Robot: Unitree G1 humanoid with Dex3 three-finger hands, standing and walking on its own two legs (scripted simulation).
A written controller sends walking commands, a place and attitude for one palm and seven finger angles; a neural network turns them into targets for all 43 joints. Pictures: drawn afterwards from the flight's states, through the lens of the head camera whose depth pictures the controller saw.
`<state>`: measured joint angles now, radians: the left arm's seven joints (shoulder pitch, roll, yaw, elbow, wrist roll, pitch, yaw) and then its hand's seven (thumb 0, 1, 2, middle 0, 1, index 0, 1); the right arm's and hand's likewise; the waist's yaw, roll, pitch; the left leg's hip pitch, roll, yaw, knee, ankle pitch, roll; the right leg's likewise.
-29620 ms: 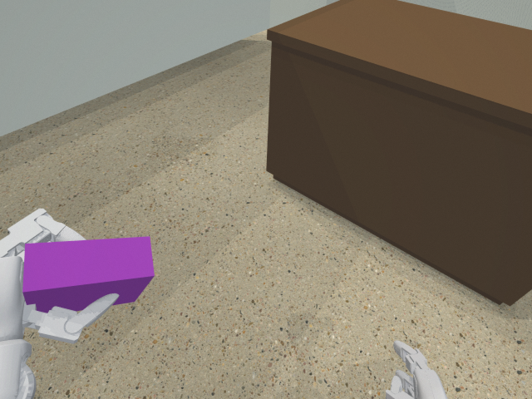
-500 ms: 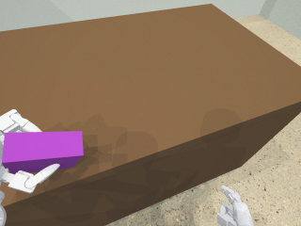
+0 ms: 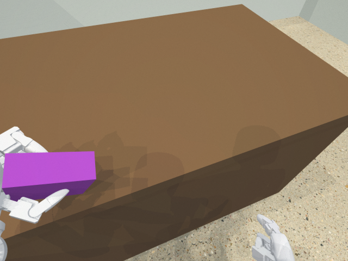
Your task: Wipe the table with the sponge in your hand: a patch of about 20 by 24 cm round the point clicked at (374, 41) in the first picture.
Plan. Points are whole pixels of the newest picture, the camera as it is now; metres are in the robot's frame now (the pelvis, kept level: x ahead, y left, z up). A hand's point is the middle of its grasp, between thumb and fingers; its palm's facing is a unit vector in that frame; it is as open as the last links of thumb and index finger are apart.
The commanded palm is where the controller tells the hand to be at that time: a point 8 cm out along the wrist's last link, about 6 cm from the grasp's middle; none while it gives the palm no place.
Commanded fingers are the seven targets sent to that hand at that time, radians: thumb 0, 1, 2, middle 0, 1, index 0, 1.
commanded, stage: shuffle to correct the standing spot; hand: left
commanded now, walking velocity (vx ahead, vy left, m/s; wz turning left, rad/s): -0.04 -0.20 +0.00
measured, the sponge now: (63, 176) +0.23 +0.21 +0.14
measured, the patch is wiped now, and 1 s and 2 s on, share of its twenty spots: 0.00 0.00 0.00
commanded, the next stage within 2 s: come to a stop and stand still in 0.02 s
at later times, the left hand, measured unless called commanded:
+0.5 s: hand (28, 193) +0.20 +0.25 +0.14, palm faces +0.21 -0.89 -0.41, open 9.2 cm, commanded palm +0.15 +0.31 +0.18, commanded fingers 0.00 0.10 1.30 -1.20 -1.60 -1.20 -1.60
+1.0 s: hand out of the picture +0.22 +0.34 +0.16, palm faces +0.38 -0.84 -0.38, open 9.2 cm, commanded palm +0.16 +0.37 +0.18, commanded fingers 0.00 0.10 1.30 -1.20 -1.60 -1.20 -1.60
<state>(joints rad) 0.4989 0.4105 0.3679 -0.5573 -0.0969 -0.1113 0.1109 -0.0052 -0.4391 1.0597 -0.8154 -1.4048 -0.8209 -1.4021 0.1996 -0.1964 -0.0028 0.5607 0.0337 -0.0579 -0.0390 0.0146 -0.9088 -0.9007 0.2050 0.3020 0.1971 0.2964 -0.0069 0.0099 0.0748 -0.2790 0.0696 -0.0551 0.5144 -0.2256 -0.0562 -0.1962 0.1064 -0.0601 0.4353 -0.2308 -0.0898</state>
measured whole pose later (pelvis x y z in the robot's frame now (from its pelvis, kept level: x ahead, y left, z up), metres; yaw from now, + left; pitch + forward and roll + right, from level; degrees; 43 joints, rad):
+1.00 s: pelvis -0.01 +0.09 +0.00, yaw +0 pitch -2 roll -2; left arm 0.38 0.36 0.34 -0.44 0.00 -0.19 0.09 -0.01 -0.44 1.06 -0.82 -1.40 -0.82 -1.40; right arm 0.20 -0.16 0.06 0.57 0.01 -0.15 -0.01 0.01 -0.91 -0.90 0.21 0.30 0.20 0.30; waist 0.05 -0.03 0.07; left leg -0.24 -0.05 0.02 0.46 -0.19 0.07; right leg -0.17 -0.01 0.00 0.40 -0.20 0.03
